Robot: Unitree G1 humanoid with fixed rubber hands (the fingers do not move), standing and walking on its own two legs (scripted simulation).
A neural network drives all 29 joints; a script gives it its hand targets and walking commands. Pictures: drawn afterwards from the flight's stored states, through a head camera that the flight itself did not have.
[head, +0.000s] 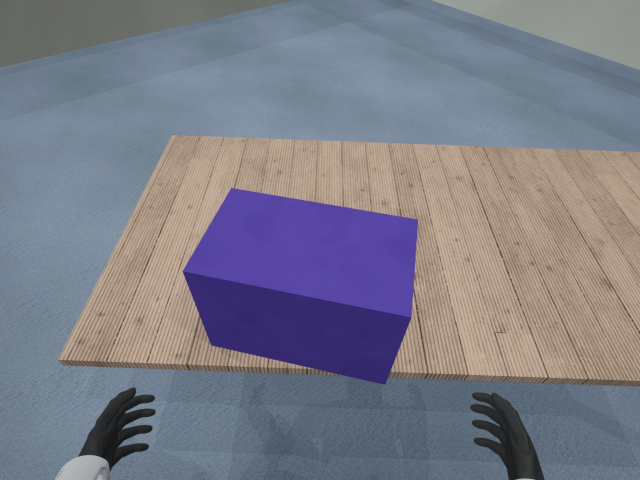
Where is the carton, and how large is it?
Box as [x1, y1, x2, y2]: [183, 188, 417, 384]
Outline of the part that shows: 231,188 183,270 186,281 211,344 384,384 411,317 417,219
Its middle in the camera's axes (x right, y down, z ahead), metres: -0.01 +0.07 +0.58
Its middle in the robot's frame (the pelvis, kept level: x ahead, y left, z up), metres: +0.40 +0.04 -0.01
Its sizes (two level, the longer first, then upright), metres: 0.281 0.164 0.195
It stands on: a table, 0.65 m high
